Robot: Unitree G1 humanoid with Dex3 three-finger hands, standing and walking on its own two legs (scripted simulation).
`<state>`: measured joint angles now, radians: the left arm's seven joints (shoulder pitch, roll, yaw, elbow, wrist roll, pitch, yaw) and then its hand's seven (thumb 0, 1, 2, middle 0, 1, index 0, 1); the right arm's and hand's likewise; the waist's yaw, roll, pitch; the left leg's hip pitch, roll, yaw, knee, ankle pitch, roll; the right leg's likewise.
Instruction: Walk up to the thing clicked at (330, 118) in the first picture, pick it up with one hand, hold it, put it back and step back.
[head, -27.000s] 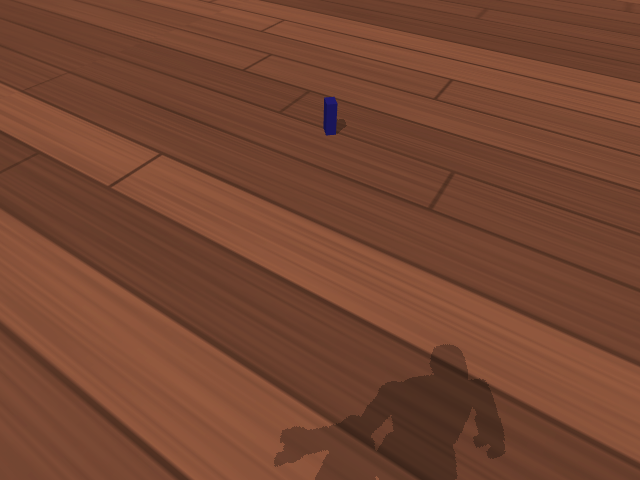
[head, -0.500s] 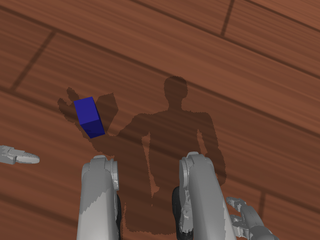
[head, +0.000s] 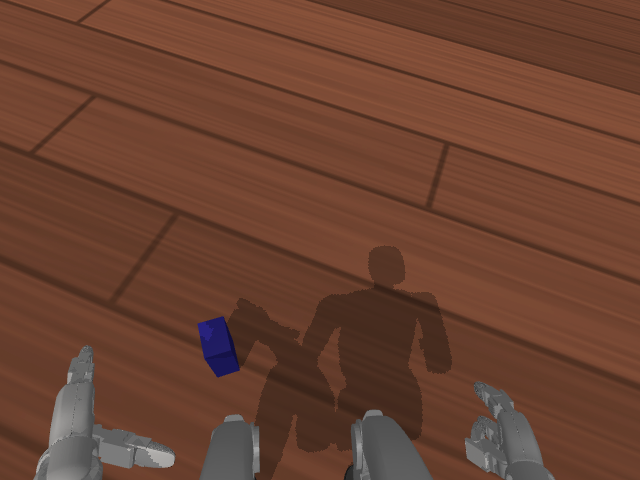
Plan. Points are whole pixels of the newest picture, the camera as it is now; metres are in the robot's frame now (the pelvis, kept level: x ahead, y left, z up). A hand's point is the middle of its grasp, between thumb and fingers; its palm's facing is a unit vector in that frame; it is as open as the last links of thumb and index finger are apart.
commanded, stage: home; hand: left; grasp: from the side
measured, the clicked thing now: (220, 348) +0.45 +0.20 -0.54
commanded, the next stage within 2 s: none
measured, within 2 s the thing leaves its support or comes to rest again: neither
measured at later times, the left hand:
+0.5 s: hand (111, 445) +0.20 +0.20 +0.03, palm faces +0.14 -0.94 -0.30, open 17.7 cm
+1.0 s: hand (120, 448) +0.19 +0.19 +0.03, palm faces +0.13 -0.95 -0.30, open 17.5 cm
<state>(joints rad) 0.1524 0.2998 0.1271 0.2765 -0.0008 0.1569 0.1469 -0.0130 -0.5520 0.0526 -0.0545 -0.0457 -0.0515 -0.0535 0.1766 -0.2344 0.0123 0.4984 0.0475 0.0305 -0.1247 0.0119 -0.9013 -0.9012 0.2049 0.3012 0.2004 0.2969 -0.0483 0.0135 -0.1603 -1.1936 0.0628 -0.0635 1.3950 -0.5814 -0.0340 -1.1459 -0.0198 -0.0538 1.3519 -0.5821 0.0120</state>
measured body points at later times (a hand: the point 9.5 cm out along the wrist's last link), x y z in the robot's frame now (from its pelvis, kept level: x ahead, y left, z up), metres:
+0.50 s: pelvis +0.03 +0.01 +0.08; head +0.06 +0.02 +0.53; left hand +0.19 +0.25 +0.05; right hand +0.21 -0.22 +0.02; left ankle +0.04 +0.14 -0.60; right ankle +0.03 -0.13 -0.60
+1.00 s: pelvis +0.03 +0.01 +0.09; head +0.05 +0.01 +0.54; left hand +0.18 +0.24 +0.05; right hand +0.19 -0.23 +0.01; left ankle +0.04 +0.14 -0.60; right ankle +0.03 -0.13 -0.60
